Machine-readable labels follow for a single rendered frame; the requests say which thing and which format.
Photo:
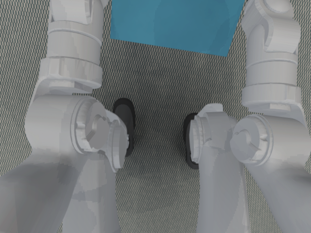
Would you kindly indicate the robot left forearm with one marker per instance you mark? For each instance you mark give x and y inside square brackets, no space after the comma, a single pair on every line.
[75,33]

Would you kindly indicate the right robot upper arm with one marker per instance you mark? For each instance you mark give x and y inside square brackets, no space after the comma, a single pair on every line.
[274,150]

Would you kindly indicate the left robot shin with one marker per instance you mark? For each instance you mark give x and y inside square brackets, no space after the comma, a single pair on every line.
[112,116]

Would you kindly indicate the carton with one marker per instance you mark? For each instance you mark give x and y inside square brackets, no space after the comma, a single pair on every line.
[204,26]

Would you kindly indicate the robot right forearm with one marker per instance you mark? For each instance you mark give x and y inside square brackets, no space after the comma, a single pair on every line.
[272,39]

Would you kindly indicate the right robot foot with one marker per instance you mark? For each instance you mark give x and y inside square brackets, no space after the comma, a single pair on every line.
[186,137]

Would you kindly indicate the left robot upper arm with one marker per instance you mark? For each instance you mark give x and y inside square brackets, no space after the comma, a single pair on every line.
[63,131]

